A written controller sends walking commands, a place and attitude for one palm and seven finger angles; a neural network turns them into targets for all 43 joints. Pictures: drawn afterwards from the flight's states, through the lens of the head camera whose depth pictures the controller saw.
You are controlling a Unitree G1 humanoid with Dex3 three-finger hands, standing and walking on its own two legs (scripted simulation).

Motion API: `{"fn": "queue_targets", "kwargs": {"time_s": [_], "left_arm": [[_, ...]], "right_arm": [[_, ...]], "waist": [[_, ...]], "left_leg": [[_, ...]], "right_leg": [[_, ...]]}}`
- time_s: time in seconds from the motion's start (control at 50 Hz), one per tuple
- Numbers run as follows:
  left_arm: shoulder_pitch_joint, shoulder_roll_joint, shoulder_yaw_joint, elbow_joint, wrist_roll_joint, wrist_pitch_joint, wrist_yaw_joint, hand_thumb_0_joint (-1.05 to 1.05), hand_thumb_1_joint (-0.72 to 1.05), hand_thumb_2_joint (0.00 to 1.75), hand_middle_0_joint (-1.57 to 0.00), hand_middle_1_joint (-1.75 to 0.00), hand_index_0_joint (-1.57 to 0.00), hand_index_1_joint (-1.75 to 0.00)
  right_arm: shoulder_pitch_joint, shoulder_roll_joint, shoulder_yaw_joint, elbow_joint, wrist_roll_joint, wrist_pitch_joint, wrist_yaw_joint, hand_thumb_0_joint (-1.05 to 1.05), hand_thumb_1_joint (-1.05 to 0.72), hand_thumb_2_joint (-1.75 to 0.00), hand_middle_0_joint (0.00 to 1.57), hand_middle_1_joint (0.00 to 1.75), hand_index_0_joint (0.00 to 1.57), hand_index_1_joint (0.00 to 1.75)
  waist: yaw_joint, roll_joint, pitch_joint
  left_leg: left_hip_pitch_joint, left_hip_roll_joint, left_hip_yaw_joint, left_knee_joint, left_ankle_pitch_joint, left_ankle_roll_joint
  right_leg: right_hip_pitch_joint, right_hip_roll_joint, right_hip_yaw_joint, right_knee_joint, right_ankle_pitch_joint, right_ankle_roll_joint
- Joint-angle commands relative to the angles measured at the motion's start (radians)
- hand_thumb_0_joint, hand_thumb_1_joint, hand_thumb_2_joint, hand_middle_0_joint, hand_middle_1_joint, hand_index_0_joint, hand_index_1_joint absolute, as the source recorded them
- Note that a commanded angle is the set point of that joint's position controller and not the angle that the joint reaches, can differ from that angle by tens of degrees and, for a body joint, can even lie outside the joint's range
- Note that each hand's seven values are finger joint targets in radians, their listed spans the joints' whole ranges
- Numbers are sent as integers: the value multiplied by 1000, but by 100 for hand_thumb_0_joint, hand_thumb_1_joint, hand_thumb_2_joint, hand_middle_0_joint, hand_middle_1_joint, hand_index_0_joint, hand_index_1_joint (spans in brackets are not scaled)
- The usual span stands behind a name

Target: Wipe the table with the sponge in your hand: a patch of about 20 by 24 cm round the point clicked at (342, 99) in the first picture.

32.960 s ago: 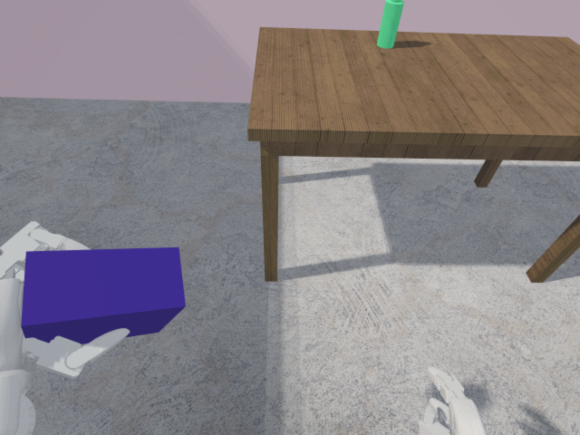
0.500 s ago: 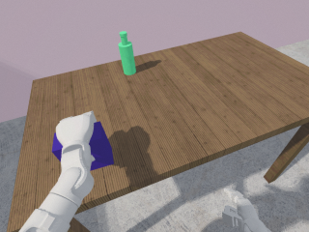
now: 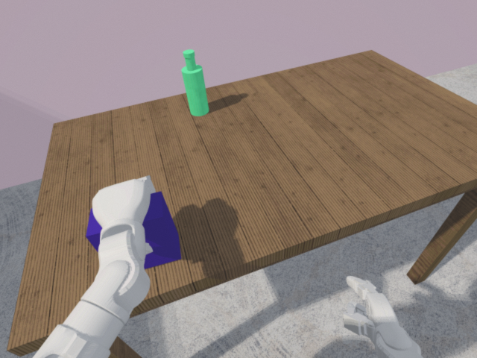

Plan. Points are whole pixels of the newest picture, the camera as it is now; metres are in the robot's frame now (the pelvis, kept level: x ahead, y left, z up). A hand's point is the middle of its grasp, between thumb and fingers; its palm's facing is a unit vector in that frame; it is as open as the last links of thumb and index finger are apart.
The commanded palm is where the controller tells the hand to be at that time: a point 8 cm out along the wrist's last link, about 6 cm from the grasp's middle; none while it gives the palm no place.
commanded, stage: slide across to the third lane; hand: left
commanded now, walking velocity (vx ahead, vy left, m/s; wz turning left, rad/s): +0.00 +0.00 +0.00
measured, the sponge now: (142, 242) +0.30 +0.24 +0.02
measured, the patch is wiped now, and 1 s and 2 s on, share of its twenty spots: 0.25 0.45 0.85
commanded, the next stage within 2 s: wipe forward along the third lane in 0.34 s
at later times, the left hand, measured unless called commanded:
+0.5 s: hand (173, 211) +0.33 +0.17 +0.08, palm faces +0.03 -0.07 -1.00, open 10.5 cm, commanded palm +0.31 +0.17 +0.13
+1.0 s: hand (174, 196) +0.37 +0.18 +0.08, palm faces -0.04 -0.04 -1.00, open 10.5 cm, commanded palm +0.35 +0.19 +0.12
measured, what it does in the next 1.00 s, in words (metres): stands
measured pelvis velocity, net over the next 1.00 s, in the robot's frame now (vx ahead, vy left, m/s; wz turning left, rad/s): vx -0.03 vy -0.03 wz -0.02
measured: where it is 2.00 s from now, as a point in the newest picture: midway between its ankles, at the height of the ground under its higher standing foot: outside the picture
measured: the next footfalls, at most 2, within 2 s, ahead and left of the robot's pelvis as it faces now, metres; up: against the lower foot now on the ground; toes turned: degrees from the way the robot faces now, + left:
none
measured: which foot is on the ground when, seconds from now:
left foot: down 0.00-1.00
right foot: down 0.00-1.00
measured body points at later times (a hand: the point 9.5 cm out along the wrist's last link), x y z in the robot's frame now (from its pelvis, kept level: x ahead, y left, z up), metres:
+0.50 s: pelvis -0.02 -0.01 +0.00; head -0.03 -0.05 +0.45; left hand +0.33 +0.17 +0.14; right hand +0.22 -0.20 -0.09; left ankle -0.05 +0.09 -0.74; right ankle +0.00 -0.09 -0.74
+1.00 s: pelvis -0.03 -0.03 +0.00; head -0.03 -0.07 +0.45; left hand +0.37 +0.18 +0.14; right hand +0.14 -0.28 -0.12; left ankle -0.05 +0.09 -0.74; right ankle +0.00 -0.09 -0.74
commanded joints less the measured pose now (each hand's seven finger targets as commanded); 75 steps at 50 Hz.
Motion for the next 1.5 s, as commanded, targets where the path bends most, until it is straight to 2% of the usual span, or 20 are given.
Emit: {"fn": "queue_targets", "kwargs": {"time_s": [0.0,0.18,0.22,0.36,0.4,0.42,0.48,0.52,0.54,0.58,0.62,0.7,0.72,0.76,0.82,0.88,0.92,1.0,1.32,1.48], "left_arm": [[-314,20,21,-151,-17,-44,1,0,10,130,-120,-160,-120,-160],[-432,-78,-63,-73,-10,-51,33,0,10,130,-120,-160,-120,-160],[-464,-25,-6,-65,-17,-52,48,0,10,130,-120,-160,-120,-160],[-520,-103,-58,55,-20,-23,84,0,10,130,-120,-160,-120,-160],[-586,-84,-49,74,-13,-15,93,0,10,130,-120,-160,-120,-160],[-573,-24,18,80,-22,-10,103,0,10,130,-120,-160,-120,-160],[-601,-50,-3,160,-12,7,109,0,10,130,-120,-160,-120,-160],[-587,52,92,189,-4,14,115,0,10,130,-120,-160,-120,-160],[-621,-1,38,189,-2,14,112,0,10,130,-120,-160,-120,-160],[-628,2,38,231,5,8,107,0,10,130,-120,-160,-120,-160],[-612,63,90,270,23,5,101,0,10,130,-120,-160,-120,-160],[-648,55,74,339,31,-18,91,0,10,130,-120,-160,-120,-160],[-651,131,138,355,35,-30,94,0,10,130,-120,-160,-120,-160],[-684,85,99,379,31,-50,96,0,10,130,-120,-160,-120,-160],[-671,130,142,432,33,-76,98,0,10,130,-120,-160,-120,-160],[-722,116,115,500,28,-103,100,0,10,130,-120,-160,-120,-160],[-755,200,182,522,30,-126,110,0,10,130,-120,-160,-120,-160],[-779,172,156,588,31,-166,117,0,10,130,-120,-160,-120,-160],[-927,353,269,776,44,-275,166,0,10,130,-120,-160,-120,-160],[-949,337,238,845,52,-285,162,0,10,130,-120,-160,-120,-160]], "right_arm": [[-197,-83,-35,-152,-5,-48,-8,0,-90,-90,20,30,20,30],[-205,-75,-36,-139,1,-56,3,0,-90,-90,20,30,20,30],[-217,-74,-35,-142,3,-61,1,0,-90,-90,20,30,20,30],[-208,-70,-40,-117,5,-60,14,0,-90,-90,20,30,20,30],[-210,-71,-38,-110,5,-55,12,0,-90,-90,20,30,20,30],[-220,-70,-35,-118,5,-55,11,0,-90,-90,20,30,20,30],[-205,-72,-32,-97,4,-46,5,0,-90,-90,20,30,20,30],[-211,-82,-30,-97,1,-35,-3,0,-90,-90,20,30,20,30],[-208,-75,-29,-103,2,-35,-6,0,-90,-90,20,30,20,30],[-189,-79,-33,-92,2,-34,-12,0,-90,-90,20,30,20,30],[-181,-86,-32,-94,-1,-27,-20,0,-90,-90,20,30,20,30],[-146,-91,-35,-89,-4,-28,-36,0,-90,-90,20,30,20,30],[-141,-98,-35,-84,-4,-26,-41,0,-90,-90,20,30,20,30],[-123,-93,-37,-84,-6,-32,-47,0,-90,-90,20,30,20,30],[-102,-101,-41,-78,-5,-35,-52,0,-90,-90,20,30,20,30],[-73,-107,-44,-68,-4,-41,-60,0,-90,-90,20,30,20,30],[-53,-114,-48,-62,-6,-48,-65,0,-90,-90,20,30,20,30],[-11,-112,-54,-48,-6,-59,-65,0,-90,-90,20,30,20,30],[120,-136,-75,5,-10,-82,-54,0,-90,-90,20,30,20,30],[156,-141,-78,11,-9,-80,-44,0,-90,-90,20,30,20,30]], "waist": [[-30,-118,-210],[-41,-131,-196],[-27,-144,-214],[-30,-168,-232],[-33,-159,-235],[-17,-168,-245],[-31,-163,-228],[-15,-161,-230],[-27,-149,-240],[-41,-165,-226],[-31,-159,-223],[-49,-165,-210],[-43,-164,-215],[-56,-160,-219],[-51,-167,-222],[-82,-185,-187],[-75,-181,-211],[-91,-175,-225],[-120,-156,-309],[-141,-150,-306]], "left_leg": [[-20,19,-30,-48,352,3],[-21,23,-34,-56,320,-5],[-28,22,-37,-62,292,-1],[-38,18,-22,-56,281,-5],[-44,16,-19,-60,270,-7],[-61,17,-19,-68,253,-5],[-74,13,-2,-68,251,-9],[-92,14,-3,-79,237,-11],[-92,10,7,-77,232,-8],[-98,11,7,-70,225,-7],[-116,9,3,-79,205,-7],[-142,7,12,-74,178,-6],[-152,8,7,-79,160,-8],[-157,5,18,-70,157,-6],[-178,6,12,-74,140,-9],[-212,5,21,-62,95,-8],[-226,5,18,-64,77,-8],[-245,2,25,-48,84,-7],[-339,8,27,-18,93,0],[-348,9,35,-15,109,5]], "right_leg": [[172,-19,62,-20,324,-32],[132,-16,40,-22,267,-35],[141,-13,60,-29,232,-35],[143,-18,38,-23,230,-31],[142,-19,40,-26,225,-30],[164,-17,59,-33,205,-29],[160,-24,51,-33,228,-26],[175,-22,80,-45,207,-28],[177,-28,67,-41,201,-23],[162,-27,76,-47,207,-21],[160,-25,96,-57,175,-24],[145,-32,97,-60,155,-16],[146,-30,122,-69,119,-17],[142,-36,108,-65,128,-11],[135,-35,122,-72,102,-12],[102,-42,127,-83,53,3],[111,-45,144,-91,12,5],[112,-49,139,-83,47,10],[144,-60,172,-69,114,25],[135,-57,148,-59,183,29]]}}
